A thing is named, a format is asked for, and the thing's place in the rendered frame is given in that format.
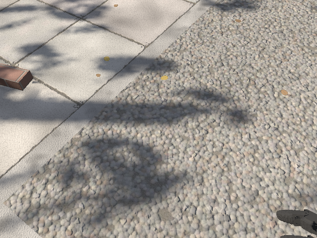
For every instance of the robot right hand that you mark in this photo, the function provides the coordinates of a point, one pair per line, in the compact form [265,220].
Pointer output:
[304,218]

